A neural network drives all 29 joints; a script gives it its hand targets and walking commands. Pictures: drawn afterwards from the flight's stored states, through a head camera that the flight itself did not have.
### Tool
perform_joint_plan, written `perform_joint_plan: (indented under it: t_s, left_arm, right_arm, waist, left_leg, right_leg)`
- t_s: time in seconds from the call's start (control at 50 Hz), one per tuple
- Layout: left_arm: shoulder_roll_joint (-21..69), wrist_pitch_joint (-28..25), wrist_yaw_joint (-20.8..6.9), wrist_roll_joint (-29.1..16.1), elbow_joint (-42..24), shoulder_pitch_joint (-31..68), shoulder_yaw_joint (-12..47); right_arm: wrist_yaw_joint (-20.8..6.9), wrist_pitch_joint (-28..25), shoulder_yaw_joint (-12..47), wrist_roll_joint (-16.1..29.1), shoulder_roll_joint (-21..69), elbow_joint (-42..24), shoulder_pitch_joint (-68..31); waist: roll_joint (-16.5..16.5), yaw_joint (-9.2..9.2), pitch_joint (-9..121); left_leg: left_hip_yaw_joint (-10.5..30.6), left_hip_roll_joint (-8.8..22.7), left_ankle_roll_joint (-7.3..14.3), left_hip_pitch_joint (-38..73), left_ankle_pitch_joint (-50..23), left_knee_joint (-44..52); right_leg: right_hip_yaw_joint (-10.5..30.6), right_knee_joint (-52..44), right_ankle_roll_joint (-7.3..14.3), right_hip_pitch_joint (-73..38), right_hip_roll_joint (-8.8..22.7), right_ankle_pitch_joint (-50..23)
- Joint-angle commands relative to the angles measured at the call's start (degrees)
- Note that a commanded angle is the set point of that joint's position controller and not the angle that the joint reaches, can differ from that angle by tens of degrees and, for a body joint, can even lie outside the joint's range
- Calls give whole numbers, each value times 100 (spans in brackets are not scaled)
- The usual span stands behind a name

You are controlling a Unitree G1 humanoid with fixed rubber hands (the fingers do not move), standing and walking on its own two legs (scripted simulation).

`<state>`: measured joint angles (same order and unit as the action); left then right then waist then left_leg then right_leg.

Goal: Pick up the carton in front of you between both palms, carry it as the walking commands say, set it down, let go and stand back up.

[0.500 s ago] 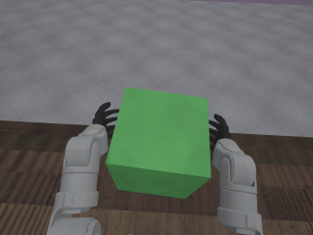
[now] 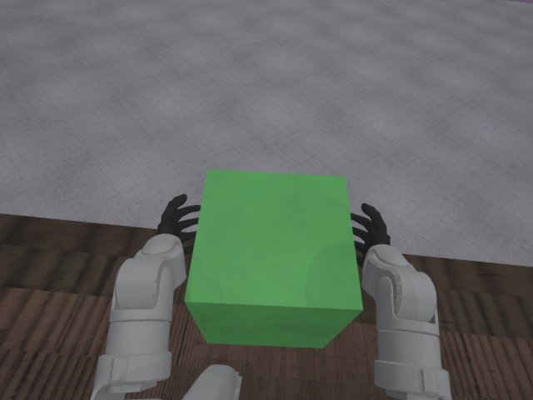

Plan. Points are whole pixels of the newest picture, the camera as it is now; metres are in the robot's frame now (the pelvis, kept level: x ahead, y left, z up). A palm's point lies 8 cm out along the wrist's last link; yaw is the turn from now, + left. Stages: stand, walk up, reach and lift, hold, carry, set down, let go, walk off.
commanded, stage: carry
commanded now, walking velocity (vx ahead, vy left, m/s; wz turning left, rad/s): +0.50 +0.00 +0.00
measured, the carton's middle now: (270, 266) +0.32 +0.03 +0.00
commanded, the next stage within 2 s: none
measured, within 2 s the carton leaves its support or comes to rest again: neither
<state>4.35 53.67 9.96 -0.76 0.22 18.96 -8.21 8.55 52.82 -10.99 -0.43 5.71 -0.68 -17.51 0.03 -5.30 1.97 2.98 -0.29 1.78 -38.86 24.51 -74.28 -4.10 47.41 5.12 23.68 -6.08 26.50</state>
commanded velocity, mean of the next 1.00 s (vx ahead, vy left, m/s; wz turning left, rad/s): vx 0.50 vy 0.00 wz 0.00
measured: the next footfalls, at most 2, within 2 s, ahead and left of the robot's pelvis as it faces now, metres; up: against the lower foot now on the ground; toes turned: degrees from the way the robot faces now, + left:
left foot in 0.20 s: +0.30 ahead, +0.10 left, -0.12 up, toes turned +1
right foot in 0.60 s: +0.60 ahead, -0.01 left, -0.24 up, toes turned +3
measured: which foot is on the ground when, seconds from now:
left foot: up 0.00-0.18, down 0.20-0.58, up 0.60-0.96, down 0.98-1.00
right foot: down 0.00-0.20, up 0.22-0.58, down 0.60-0.96, up 0.98-1.00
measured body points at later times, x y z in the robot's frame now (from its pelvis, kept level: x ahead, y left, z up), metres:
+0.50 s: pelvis +0.37 +0.05 -0.16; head +0.39 +0.05 +0.29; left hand +0.70 +0.18 -0.11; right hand +0.69 -0.12 -0.10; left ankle +0.26 +0.10 -0.82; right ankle +0.53 -0.07 -0.84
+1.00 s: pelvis +0.79 +0.05 -0.35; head +0.76 +0.04 +0.10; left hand +1.12 +0.21 -0.24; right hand +1.11 -0.09 -0.25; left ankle +0.86 +0.12 -1.06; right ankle +0.63 -0.02 -0.91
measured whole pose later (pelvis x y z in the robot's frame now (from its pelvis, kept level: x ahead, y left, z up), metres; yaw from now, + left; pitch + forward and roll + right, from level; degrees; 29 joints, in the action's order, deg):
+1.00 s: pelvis +0.79 +0.05 -0.35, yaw +2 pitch +0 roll +1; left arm 1.3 53.8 9.3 -3.7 2.1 22.4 -8.8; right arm 9.5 53.3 -9.7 -2.8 6.6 -1.7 -18.7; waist -0.2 0.6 4.4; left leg -5.4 -4.6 7.3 -26.8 -8.1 -39.3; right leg -3.3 86.1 5.0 21.7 -3.1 27.8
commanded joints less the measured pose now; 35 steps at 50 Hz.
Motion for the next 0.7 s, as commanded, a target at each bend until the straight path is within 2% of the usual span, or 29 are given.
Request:
perform_joint_plan:
  t_s: [0.0, 0.04, 0.08, 0.1, 0.12, 0.14, 0.16, 0.18, 0.2, 0.22, 0.24, 0.26, 0.28, 0.3, 0.34, 0.36, 0.38, 0.44, 0.46, 0.48, 0.5, 0.52, 0.54, 0.56, 0.58, 0.6, 0.62, 0.66, 0.68]
  left_arm:
    - [5060, -184, -774, -2058, -1080, 3907, 4170]
    - [5039, -193, -797, -2046, -924, 3855, 4176]
    - [4825, -167, -764, -1891, -777, 3581, 3970]
    - [4727, -126, -743, -1846, -706, 3393, 3906]
    - [4613, -99, -709, -1739, -672, 3346, 3793]
    - [4476, -37, -648, -1632, -591, 3322, 3668]
    - [4400, 39, -576, -1475, -455, 3239, 3531]
    - [4110, 130, -489, -1176, -216, 2833, 3249]
    - [3968, 143, -402, -931, -234, 2696, 2906]
    - [3890, 143, -329, -718, -359, 2609, 2634]
    - [3987, 138, -310, -684, -446, 2685, 2649]
    - [4052, 132, -316, -535, -193, 2622, 2576]
    - [4111, 83, -345, -489, -215, 2608, 2541]
    - [4240, 13, -382, -460, -280, 2771, 2578]
    - [4568, -135, -446, -489, -418, 2921, 2680]
    - [4618, -197, -482, -562, -518, 3021, 2774]
    - [4620, -258, -509, -654, -757, 3267, 2929]
    - [4584, -306, -547, -673, -884, 3264, 3256]
    - [4566, -320, -559, -740, -1040, 3216, 3365]
    - [4443, -317, -570, -820, -1229, 3193, 3398]
    - [4401, -310, -570, -905, -1282, 3266, 3472]
    - [4226, -286, -544, -929, -1239, 2961, 3475]
    - [4077, -247, -527, -978, -1192, 2881, 3541]
    - [3938, -199, -503, -1070, -1028, 2764, 3549]
    - [3870, -146, -469, -1329, -970, 2904, 3633]
    - [4073, -119, -460, -1486, -979, 3054, 3774]
    - [4362, -87, -513, -1650, -803, 3157, 3972]
    - [4610, -75, -641, -1804, -849, 3483, 3989]
    - [4805, -69, -696, -1904, -859, 3762, 4062]
  right_arm:
    - [-370, -190, 3228, 875, 4214, -847, -3126]
    - [-344, -181, 3228, 736, 4094, -813, -3090]
    - [-327, -132, 3353, 832, 3944, -1001, -3167]
    - [-315, -84, 3376, 851, 3903, -960, -3075]
    - [-313, -35, 3394, 850, 3777, -909, -2956]
    - [-315, 27, 3395, 846, 3643, -802, -2887]
    - [-295, 79, 3369, 876, 3466, -660, -2905]
    - [-256, 147, 3329, 903, 3406, -361, -2674]
    - [-260, 153, 3527, 1143, 3666, -647, -3067]
    - [-312, 174, 3857, 1522, 3937, -739, -3406]
    - [-370, 124, 4026, 1815, 4207, -823, -3677]
    - [-406, 113, 4100, 1888, 4393, -747, -3859]
    - [-428, 76, 4118, 1890, 4520, -702, -3912]
    - [-491, 32, 4235, 2029, 4737, -734, -4176]
    - [-604, -61, 4324, 2153, 5111, -826, -4446]
    - [-635, -105, 4288, 2141, 5150, -786, -4411]
    - [-665, -148, 4326, 2181, 5204, -691, -4236]
    - [-701, -223, 4161, 1934, 5131, -277, -3577]
    - [-688, -258, 4087, 1875, 5068, -362, -3456]
    - [-655, -279, 4042, 1814, 5012, -458, -3399]
    - [-623, -272, 4035, 1741, 4903, -546, -3373]
    - [-573, -228, 3969, 1666, 4679, -677, -3433]
    - [-504, -167, 3886, 1476, 4516, -712, -3225]
    - [-392, -111, 3680, 1238, 4169, -634, -2982]
    - [-271, -32, 3254, 1006, 3833, -492, -2623]
    - [-195, 12, 3029, 850, 3747, -626, -2666]
    - [-148, 41, 2819, 629, 3527, -486, -2471]
    - [-197, 48, 2820, 570, 3635, -319, -2649]
    - [-223, 24, 2908, 522, 3805, -315, -2736]
  waist:
    - [107, -198, 2006]
    - [80, -18, 1705]
    - [573, 164, 1868]
    - [761, 384, 2026]
    - [641, 986, 2254]
    - [-176, 1450, 2224]
    - [-1449, 1508, 1984]
    - [-1621, 1043, 2263]
    - [-1099, 957, 2324]
    - [-429, 878, 2147]
    - [45, 848, 1967]
    - [34, 880, 1852]
    - [-38, 902, 1921]
    - [176, 859, 1749]
    - [-37, 975, 1853]
    - [-172, 1003, 1936]
    - [-23, 1117, 1828]
    - [-513, 1117, 1652]
    - [-786, 981, 1768]
    - [-907, 573, 1975]
    - [-639, 45, 2416]
    - [102, -546, 2503]
    - [1277, -550, 2127]
    - [1146, -116, 2298]
    - [705, 75, 2497]
    - [420, -59, 2353]
    - [-260, -31, 2190]
    - [-353, 29, 1570]
    - [-40, 126, 1700]
  left_leg:
    - [-285, 95, 180, -178, -3647, 2685]
    - [-565, -100, 99, 1055, -4264, 3732]
    - [-866, -290, 126, 2720, -4522, 3603]
    - [-928, -232, 269, 3149, -4647, 3671]
    - [-1125, -278, 364, 3917, -4548, 3696]
    - [-556, 82, 723, 4471, -3945, 4109]
    - [471, 886, 1043, 5055, -5371, 3881]
    - [2431, 1579, 1290, 5497, -5410, 3729]
    - [3122, 1804, 1518, 5365, -3576, 3996]
    - [2931, 1817, 1644, 4973, -3203, 3758]
    - [2941, 1635, 1540, 4401, -3507, 3651]
    - [2780, 1475, 1436, 4099, -3625, 3560]
    - [3028, 1600, 1550, 3656, -3320, 3643]
    - [2933, 1653, 1552, 3153, -3829, 3878]
    - [2027, 1157, 1228, 3189, -3720, 3453]
    - [1611, 980, 1112, 3240, -3214, 3100]
    - [1209, 537, 1010, 3088, -2301, 2841]
    - [355, 35, 848, 1925, -1605, 2770]
    - [217, 79, 827, 1744, -1938, 2481]
    - [6, 158, 725, 1673, -2915, 1865]
    - [-538, 233, 450, 1629, -3802, 525]
    - [-815, 175, 154, 1386, -3958, -1195]
    - [-816, -413, -108, 205, 300, -2671]
    - [-315, -543, -54, -1176, 1568, -2706]
    - [154, -313, 40, -1624, 799, -2062]
    - [285, -69, 104, -1877, 512, -1484]
    - [481, 98, 5, -1656, 233, -678]
    - [172, 161, -48, -995, -97, 705]
    - [128, 126, -20, -676, -550, 892]
  right_leg:
    - [1859, 7, 855, -1565, 1159, -2309]
    - [1568, 71, 695, -554, 886, -1387]
    - [1137, 593, 594, 281, 992, -1631]
    - [834, 1299, 431, 220, 1025, -2003]
    - [406, 2250, 209, 315, 1064, -2702]
    - [202, 3839, -32, 832, 789, -2101]
    - [27, 5186, -300, 1931, 215, 1017]
    - [451, 5252, -285, 2907, 130, 1013]
    - [737, 4826, -268, 3387, 426, 606]
    - [924, 4241, -294, 3324, 605, 531]
    - [892, 3590, -321, 3312, 761, -5]
    - [840, 2945, -340, 3200, 775, -117]
    - [902, 2431, -355, 2796, 794, -46]
    - [784, 2082, -431, 2514, 818, -682]
    - [602, 1427, -342, 2168, 721, -1683]
    - [518, 1286, -261, 2067, 731, -2646]
    - [431, 192, -218, 2041, 688, -3645]
    - [-182, -1366, -156, 16, 294, -4963]
    - [-373, -1307, -164, -633, 146, -5047]
    - [-674, -1134, -127, -1284, 26, -4573]
    - [-875, -961, 5, -2197, 9, -4813]
    - [-544, -1528, 257, -2745, 335, -4495]
    - [581, -1838, 511, -3345, 1106, -5415]
    - [2013, -902, 784, -4320, 1823, -6602]
    - [3490, -1111, 1188, -4363, 2309, -5051]
    - [3859, -1120, 1475, -3993, 2430, -3948]
    - [3940, -1064, 1556, -3385, 2402, -4021]
    - [3349, -1212, 1304, -2030, 1914, -4959]
    - [3211, -1196, 1138, -1882, 1905, -5166]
